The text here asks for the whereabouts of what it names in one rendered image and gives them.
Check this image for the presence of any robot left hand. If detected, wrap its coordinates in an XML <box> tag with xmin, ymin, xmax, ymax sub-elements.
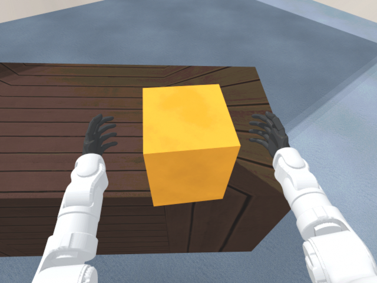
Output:
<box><xmin>82</xmin><ymin>114</ymin><xmax>118</xmax><ymax>156</ymax></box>

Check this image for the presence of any carton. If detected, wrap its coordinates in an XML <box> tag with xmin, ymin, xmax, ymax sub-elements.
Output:
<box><xmin>143</xmin><ymin>84</ymin><xmax>241</xmax><ymax>206</ymax></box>

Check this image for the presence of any robot left upper arm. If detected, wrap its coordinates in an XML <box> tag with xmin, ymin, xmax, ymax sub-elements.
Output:
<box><xmin>34</xmin><ymin>264</ymin><xmax>98</xmax><ymax>283</ymax></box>

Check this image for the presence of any robot right upper arm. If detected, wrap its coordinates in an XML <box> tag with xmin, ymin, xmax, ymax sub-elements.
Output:
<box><xmin>303</xmin><ymin>231</ymin><xmax>377</xmax><ymax>283</ymax></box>

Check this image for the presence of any robot left forearm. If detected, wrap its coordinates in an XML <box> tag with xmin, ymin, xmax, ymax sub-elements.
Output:
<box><xmin>32</xmin><ymin>153</ymin><xmax>108</xmax><ymax>283</ymax></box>

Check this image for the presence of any pedestal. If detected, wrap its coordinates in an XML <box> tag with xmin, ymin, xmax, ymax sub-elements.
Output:
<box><xmin>0</xmin><ymin>62</ymin><xmax>291</xmax><ymax>257</ymax></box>

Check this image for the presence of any robot right forearm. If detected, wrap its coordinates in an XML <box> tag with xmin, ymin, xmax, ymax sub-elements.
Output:
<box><xmin>273</xmin><ymin>147</ymin><xmax>377</xmax><ymax>276</ymax></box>

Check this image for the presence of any robot right hand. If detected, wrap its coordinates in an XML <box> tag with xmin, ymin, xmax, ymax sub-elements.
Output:
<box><xmin>249</xmin><ymin>111</ymin><xmax>290</xmax><ymax>159</ymax></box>

